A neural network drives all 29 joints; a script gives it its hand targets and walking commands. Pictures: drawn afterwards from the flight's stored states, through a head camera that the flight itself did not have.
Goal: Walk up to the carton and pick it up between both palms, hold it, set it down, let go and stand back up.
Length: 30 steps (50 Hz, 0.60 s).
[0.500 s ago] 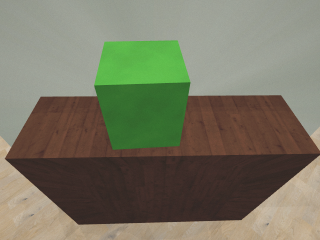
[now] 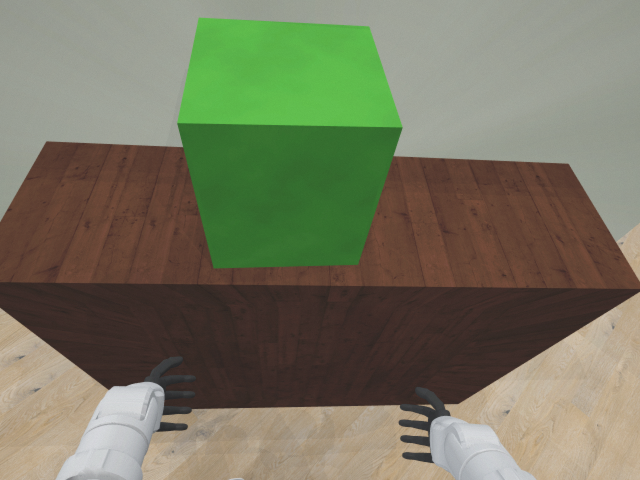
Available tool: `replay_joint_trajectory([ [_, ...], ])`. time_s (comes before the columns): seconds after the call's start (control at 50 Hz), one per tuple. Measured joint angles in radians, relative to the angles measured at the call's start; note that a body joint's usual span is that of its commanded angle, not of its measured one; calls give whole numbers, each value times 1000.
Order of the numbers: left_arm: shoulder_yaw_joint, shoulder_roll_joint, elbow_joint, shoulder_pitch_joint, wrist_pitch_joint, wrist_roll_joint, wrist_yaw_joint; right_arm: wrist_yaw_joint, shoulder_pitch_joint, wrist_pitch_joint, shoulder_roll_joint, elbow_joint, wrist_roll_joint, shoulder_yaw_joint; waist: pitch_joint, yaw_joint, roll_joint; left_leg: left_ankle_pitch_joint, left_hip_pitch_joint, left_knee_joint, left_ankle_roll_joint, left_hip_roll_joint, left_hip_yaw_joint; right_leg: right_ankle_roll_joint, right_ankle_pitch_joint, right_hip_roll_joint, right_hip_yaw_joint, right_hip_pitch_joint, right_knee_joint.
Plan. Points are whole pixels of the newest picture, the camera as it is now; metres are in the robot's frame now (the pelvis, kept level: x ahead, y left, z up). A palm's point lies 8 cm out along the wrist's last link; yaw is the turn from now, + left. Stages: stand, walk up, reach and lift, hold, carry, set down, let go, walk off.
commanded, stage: reach and lift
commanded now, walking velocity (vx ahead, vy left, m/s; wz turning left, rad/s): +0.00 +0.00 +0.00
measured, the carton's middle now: (286, 154) +0.50 +0.02 +0.11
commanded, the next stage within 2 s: none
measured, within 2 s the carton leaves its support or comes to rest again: neither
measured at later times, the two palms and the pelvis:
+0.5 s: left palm (128, 423) +0.21 +0.21 -0.03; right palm (466, 444) +0.16 -0.19 -0.05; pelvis -0.01 +0.00 +0.02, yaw -3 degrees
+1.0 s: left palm (106, 459) +0.17 +0.21 +0.00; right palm (488, 471) +0.13 -0.19 +0.00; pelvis -0.02 +0.02 +0.02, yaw -5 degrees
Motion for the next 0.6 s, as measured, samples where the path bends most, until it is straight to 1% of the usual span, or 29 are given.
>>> replay_joint_trajectory([
  [0.04, 21, -45, -92, 93, -1, 58, -13, -18, 70, -61, 15, -21, -8, 22, 8, 24, 4, 39, 88, -104, 1, 5, 27, -2, 47, 6, 31, 79, -108],
  [0.08, 29, -74, -175, 202, -11, 78, -4, -12, 147, -109, 7, -59, -38, 31, 14, 48, 13, 73, 160, -188, -3, 6, 49, -1, 86, 7, 57, 142, -191],
  [0.12, 20, -82, -235, 303, -37, 59, 13, 10, 219, -139, -17, -119, -80, 27, 20, 60, 27, 93, 211, -249, 0, 5, 60, -1, 110, 7, 69, 185, -243],
  [0.16, 1, -73, -280, 383, -69, 27, 28, 37, 283, -156, -46, -202, -118, 15, 30, 63, 32, 109, 240, -285, 3, 1, 61, -1, 120, 5, 69, 208, -267],
  [0.2, -19, -56, -318, 432, -92, -4, 42, 58, 323, -156, -72, -282, -140, -1, 39, 61, 29, 122, 251, -302, 2, -1, 56, -1, 122, 3, 64, 214, -268],
  [0.24, -40, -36, -351, 441, -96, -29, 54, 70, 341, -136, -87, -349, -146, -22, 45, 60, 18, 131, 249, -307, 1, -3, 50, -3, 119, 2, 58, 205, -255],
  [0.32, -56, 1, -398, 365, -69, -60, 71, 79, 332, -57, -82, -456, -124, -31, 41, 66, -15, 145, 232, -304, 1, -3, 45, -8, 113, 1, 52, 173, -217],
  [0.38, -47, 15, -407, 289, -47, -59, 73, 73, 309, -8, -57, -491, -100, -10, 32, 68, -30, 156, 235, -312, -2, -1, 45, -11, 120, 3, 52, 172, -217],
  [0.46, -28, 7, -406, 259, -29, -42, 52, 42, 304, 17, -30, -519, -87, 24, 29, 65, -20, 169, 274, -340, -2, 0, 51, -7, 141, 4, 59, 214, -255],
  [0.54, -25, -15, -482, 356, -43, -20, 28, 9, 377, -11, -37, -587, -75, 56, 35, 73, 2, 180, 342, -382, 6, -4, 71, 2, 164, 0, 79, 279, -306],
  [0.6, -32, -26, -553, 459, -65, -24, 25, -1, 461, -32, -57, -646, -66, 71, 40, 85, 12, 185, 382, -405, 13, -10, 85, 9, 173, -5, 92, 315, -328],
])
